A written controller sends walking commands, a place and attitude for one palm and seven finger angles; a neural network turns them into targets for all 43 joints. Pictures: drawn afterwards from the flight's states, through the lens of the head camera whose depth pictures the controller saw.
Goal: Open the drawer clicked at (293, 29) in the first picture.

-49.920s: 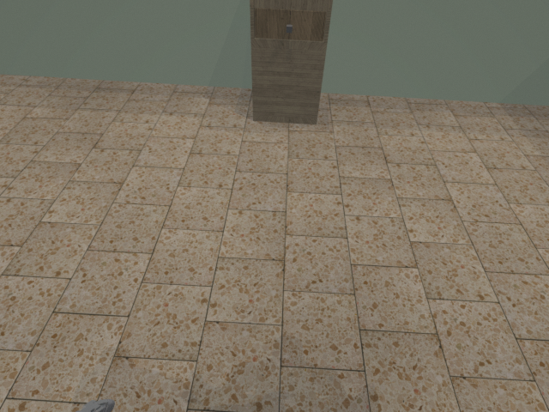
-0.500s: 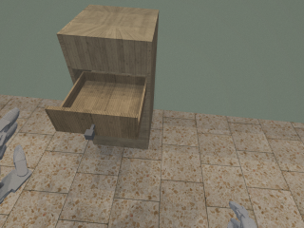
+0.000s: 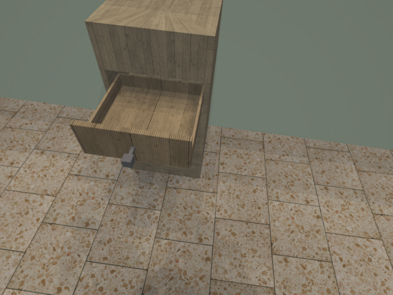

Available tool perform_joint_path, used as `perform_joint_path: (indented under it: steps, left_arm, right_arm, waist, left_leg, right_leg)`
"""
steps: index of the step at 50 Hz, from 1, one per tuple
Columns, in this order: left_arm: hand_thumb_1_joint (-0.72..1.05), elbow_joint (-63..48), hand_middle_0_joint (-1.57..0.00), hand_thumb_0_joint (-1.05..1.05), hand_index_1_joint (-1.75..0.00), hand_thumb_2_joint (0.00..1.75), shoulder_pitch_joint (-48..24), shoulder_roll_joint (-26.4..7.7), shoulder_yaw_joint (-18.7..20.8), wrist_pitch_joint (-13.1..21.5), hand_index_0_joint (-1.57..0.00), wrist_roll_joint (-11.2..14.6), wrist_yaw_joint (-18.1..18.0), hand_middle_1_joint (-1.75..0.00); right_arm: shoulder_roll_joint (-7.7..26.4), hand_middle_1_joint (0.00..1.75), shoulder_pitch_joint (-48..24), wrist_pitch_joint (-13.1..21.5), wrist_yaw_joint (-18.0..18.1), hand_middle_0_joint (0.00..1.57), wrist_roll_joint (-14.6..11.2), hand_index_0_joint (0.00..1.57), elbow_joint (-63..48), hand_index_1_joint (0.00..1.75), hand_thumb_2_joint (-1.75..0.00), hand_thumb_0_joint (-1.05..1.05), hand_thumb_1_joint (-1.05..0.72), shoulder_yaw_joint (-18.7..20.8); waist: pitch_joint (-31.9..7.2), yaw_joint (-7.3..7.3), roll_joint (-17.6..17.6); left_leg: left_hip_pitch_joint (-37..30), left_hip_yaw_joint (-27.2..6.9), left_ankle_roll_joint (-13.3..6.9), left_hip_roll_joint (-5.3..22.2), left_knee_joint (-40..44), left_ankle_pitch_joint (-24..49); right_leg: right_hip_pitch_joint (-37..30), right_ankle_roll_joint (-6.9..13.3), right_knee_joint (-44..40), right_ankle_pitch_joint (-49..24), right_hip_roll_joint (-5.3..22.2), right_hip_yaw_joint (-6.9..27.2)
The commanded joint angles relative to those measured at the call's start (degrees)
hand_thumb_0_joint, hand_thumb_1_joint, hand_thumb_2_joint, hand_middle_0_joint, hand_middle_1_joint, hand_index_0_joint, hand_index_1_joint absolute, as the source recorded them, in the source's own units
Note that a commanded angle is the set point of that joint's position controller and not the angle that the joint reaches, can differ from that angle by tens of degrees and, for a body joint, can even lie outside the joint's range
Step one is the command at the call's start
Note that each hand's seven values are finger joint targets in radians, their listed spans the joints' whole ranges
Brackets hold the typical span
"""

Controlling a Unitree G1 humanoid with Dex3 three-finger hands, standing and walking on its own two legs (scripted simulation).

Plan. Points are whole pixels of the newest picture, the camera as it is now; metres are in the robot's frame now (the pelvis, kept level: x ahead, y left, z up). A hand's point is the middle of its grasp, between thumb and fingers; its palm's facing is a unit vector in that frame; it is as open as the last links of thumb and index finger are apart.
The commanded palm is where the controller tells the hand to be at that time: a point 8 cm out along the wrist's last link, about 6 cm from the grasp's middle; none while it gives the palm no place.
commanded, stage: let the arm hang, fingers relaxed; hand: left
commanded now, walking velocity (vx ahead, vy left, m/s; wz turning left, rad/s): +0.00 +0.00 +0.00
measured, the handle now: (129, 156) +0.52 +0.24 -0.16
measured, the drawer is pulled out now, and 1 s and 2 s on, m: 0.30 0.30 0.30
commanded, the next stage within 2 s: look to check the result in 0.64 s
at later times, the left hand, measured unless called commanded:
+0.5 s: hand out of the picture +0.02 +0.18 -0.17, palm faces -0.03 -0.98 -0.20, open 7.3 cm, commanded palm none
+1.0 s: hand out of the picture +0.02 +0.18 -0.17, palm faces -0.03 -0.98 -0.20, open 7.4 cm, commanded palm none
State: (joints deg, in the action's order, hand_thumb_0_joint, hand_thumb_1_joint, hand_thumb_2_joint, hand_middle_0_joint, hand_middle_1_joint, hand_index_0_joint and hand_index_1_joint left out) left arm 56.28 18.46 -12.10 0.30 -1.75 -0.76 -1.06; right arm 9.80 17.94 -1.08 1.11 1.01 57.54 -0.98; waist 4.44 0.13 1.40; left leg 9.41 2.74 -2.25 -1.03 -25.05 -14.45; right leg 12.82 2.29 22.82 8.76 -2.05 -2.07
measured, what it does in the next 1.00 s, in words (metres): stands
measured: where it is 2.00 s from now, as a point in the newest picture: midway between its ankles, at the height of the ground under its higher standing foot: outside the picture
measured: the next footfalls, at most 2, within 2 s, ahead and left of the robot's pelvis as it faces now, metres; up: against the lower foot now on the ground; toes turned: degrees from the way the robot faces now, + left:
none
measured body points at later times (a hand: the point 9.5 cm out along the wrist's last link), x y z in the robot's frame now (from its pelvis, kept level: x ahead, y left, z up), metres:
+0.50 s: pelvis +0.01 +0.01 +0.00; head +0.01 +0.01 +0.45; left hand +0.03 +0.23 -0.16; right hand -0.02 -0.19 -0.16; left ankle -0.01 +0.09 -0.74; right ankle +0.04 -0.09 -0.74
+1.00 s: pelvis +0.01 +0.01 +0.00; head +0.03 +0.01 +0.45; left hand +0.02 +0.23 -0.16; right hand -0.02 -0.20 -0.16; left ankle -0.01 +0.09 -0.74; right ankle +0.04 -0.09 -0.74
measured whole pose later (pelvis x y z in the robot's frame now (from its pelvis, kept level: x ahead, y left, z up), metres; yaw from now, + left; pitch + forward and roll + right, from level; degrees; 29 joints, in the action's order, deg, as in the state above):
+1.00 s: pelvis +0.01 +0.01 +0.00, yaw -2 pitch -2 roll +0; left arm 65.8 14.7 -8.3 -0.2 0.1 -0.6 -2.2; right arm 7.6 17.6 0.5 2.2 0.7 65.0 0.0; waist 3.6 -1.0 -0.5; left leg 4.4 5.0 -3.0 -2.0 -19.9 -13.5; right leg 10.2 1.3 21.6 9.1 -1.4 0.4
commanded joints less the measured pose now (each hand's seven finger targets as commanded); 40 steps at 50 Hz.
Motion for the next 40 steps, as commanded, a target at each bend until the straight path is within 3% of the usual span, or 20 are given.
perform_joint_path:
  steps: [1,3,8,15,21,24,25,30,40]
  left_arm:
    - [0.9,0.5,-0.2,0.0,-0.3,0.9,-0.7,-5.4,0.9,2.2,-0.2,0.0,-0.6,-0.3]
    - [0.9,2.2,-0.2,0.0,-0.3,0.9,-0.3,-4.9,0.6,2.1,-0.2,0.0,-0.7,-0.3]
    - [0.9,5.1,-0.2,0.0,-0.3,0.9,0.1,-4.5,0.5,2.2,-0.2,0.1,-1.1,-0.3]
    - [0.9,7.0,-0.2,0.0,-0.3,0.9,0.3,-3.6,0.3,2.3,-0.2,0.1,-1.4,-0.3]
    - [0.9,7.4,-0.2,0.0,-0.3,0.9,0.0,-2.8,0.5,2.4,-0.2,0.0,-1.5,-0.3]
    - [0.9,7.7,-0.2,0.0,-0.3,0.9,0.5,-2.6,0.5,2.6,-0.2,-0.1,-1.6,-0.3]
    - [0.9,7.7,-0.2,0.0,-0.3,0.9,0.0,-2.6,0.6,2.6,-0.2,0.0,-1.6,-0.3]
    - [0.9,7.7,-0.2,0.0,-0.3,0.9,-0.2,-2.4,0.6,2.7,-0.2,0.0,-1.6,-0.3]
    - [0.9,8.2,-0.2,0.0,-0.3,0.9,-0.4,-2.5,0.7,2.7,-0.2,0.0,-1.6,-0.3]
  right_arm:
    - [5.9,0.3,1.8,1.3,0.8,0.2,-0.5,0.2,-1.4,0.3,-0.9,0.0,-0.9,1.6]
    - [5.6,0.3,2.7,1.1,0.8,0.2,-0.5,0.2,0.0,0.3,-0.9,0.0,-0.9,1.6]
    - [5.0,0.3,4.4,1.2,0.9,0.2,-0.5,0.2,2.7,0.3,-0.9,0.0,-0.9,1.6]
    - [3.6,0.3,4.6,1.6,1.1,0.2,-0.5,0.2,5.0,0.3,-0.9,0.0,-0.9,1.4]
    - [2.6,0.3,5.4,1.8,1.1,0.2,-0.5,0.2,6.0,0.3,-0.9,0.0,-0.9,1.5]
    - [2.4,0.3,4.9,1.8,1.2,0.2,-0.5,0.2,6.1,0.3,-0.9,0.0,-0.9,1.6]
    - [2.2,0.3,5.2,1.8,1.3,0.2,-0.5,0.2,6.2,0.3,-0.9,0.0,-0.9,1.6]
    - [2.6,0.3,5.3,2.0,1.4,0.2,-0.5,0.2,6.2,0.3,-0.9,0.0,-0.9,1.8]
    - [2.9,0.3,4.9,1.9,1.5,0.2,-0.6,0.2,6.6,0.3,-0.9,0.0,-0.9,1.9]
  waist:
    - [-1.6,-0.72,-3.1]
    - [1.2,-0.73,-2.1]
    - [0.5,-0.84,0.3]
    - [1.2,-0.63,-1.5]
    - [2.2,-0.68,-0.9]
    - [2.4,-0.48,-3.3]
    - [2.5,-0.72,-2.1]
    - [0.1,-0.85,-2.9]
    - [1.7,-0.98,-1.9]
  left_leg:
    - [2.1,-6.9,-0.4,7.0,8.3,1.6]
    - [2.8,-6.8,-0.5,6.8,9.0,-0.5]
    - [1.5,-6.5,-0.6,6.6,9.3,0.0]
    - [0.7,-6.0,-0.5,7.0,10.1,2.6]
    - [1.2,-5.8,-0.4,6.9,10.5,2.2]
    - [0.5,-5.3,-0.3,6.8,10.3,3.0]
    - [0.7,-5.4,-0.3,7.1,10.4,2.9]
    - [-1.3,-5.0,-0.2,7.2,9.8,5.8]
    - [-1.8,-4.9,-0.1,7.4,10.2,5.8]
  right_leg:
    - [-3.5,0.9,-4.5,-1.2,6.5,7.3]
    - [-2.2,0.9,-5.2,0.8,6.5,7.7]
    - [-2.5,0.7,-5.3,1.0,6.5,8.0]
    - [-2.0,0.6,-4.4,-1.2,6.5,7.5]
    - [-1.8,0.5,-4.4,-1.1,6.3,7.8]
    - [-1.2,0.7,-4.4,-2.0,6.4,7.9]
    - [-1.6,0.6,-4.5,-2.0,6.4,7.7]
    - [-2.6,0.7,-4.0,-4.4,6.4,7.8]
    - [-1.7,0.6,-4.4,-3.9,6.6,7.7]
